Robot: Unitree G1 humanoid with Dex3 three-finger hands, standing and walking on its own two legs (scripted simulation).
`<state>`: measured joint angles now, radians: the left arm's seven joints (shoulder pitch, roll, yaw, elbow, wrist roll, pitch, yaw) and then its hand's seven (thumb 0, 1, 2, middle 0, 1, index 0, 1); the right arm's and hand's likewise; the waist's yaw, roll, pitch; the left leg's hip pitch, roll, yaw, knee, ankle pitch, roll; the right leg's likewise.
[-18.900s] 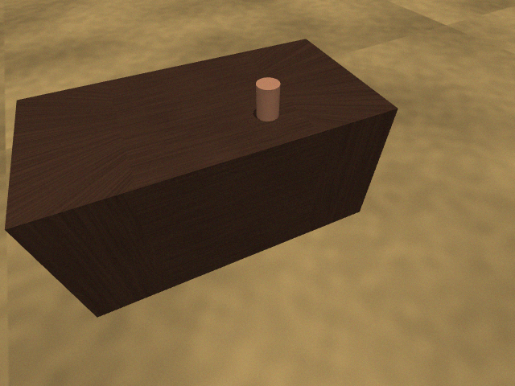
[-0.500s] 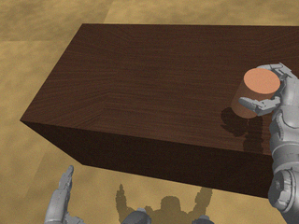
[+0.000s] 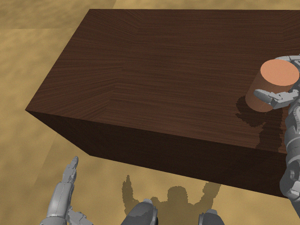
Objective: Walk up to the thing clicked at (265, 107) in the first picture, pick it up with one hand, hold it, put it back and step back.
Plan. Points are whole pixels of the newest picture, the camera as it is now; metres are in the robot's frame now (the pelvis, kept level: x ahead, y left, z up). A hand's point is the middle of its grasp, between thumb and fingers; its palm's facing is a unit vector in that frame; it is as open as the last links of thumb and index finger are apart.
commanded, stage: lower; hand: right
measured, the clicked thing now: (268, 87) +0.51 -0.20 +0.03
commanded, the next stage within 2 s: loosen in 0.68 s
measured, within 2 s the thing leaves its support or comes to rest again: rests again in 0.60 s
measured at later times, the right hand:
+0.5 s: hand (268, 90) +0.52 -0.21 +0.00, palm faces +0.18 +0.98 +0.01, open 11.2 cm
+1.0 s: hand (267, 91) +0.52 -0.22 -0.01, palm faces +0.19 +0.98 +0.00, open 11.0 cm
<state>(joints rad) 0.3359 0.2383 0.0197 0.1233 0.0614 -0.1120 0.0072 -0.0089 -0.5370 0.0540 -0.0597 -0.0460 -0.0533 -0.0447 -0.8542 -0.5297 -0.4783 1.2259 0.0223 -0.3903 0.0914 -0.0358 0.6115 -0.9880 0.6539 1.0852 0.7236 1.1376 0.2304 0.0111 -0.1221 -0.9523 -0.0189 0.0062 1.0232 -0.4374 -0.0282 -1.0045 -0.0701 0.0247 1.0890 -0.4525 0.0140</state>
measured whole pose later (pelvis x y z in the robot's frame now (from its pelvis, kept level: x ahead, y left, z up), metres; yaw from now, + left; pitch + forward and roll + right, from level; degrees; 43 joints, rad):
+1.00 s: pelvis -0.01 +0.00 -0.04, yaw +1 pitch +26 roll +5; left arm 0.36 0.25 0.02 -0.08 0.08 -0.02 -0.02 -0.01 -0.51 0.03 -0.06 -0.05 -0.06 -0.04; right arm -0.88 -0.61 -0.53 1.26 -0.03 -0.46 0.08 -0.03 0.58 -0.89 0.73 0.97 0.80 1.01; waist 0.31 0.00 -0.15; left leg -1.16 -0.03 0.04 1.20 -0.49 -0.03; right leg -1.24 -0.08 0.07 1.29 -0.52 0.02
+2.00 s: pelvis +0.01 -0.01 +0.00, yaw +0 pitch +23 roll +5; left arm 0.31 0.25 -0.02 0.08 0.03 0.01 0.01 -0.01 -0.54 0.05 -0.06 -0.04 -0.05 -0.05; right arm -1.03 -0.78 -0.51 1.33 0.00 -0.30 0.18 -0.01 0.46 -0.05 0.10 0.06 0.09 0.06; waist 0.26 -0.02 -0.15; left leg -0.97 -0.03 0.03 1.02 -0.45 -0.03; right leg -1.05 -0.07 0.06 1.13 -0.48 0.01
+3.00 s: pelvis +0.03 +0.01 +0.04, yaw -2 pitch +6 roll +0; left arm 0.43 0.24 0.09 0.22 -0.06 0.07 0.09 -0.01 -0.53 0.07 -0.06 -0.05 -0.05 -0.05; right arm 0.51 -0.29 -0.21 -0.07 0.08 0.03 -0.07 -0.01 0.50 -0.06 0.06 0.05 0.06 0.05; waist -0.04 -0.03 -0.12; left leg -0.48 0.02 0.00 0.82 -0.44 -0.02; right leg -0.51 -0.03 0.01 0.82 -0.41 0.02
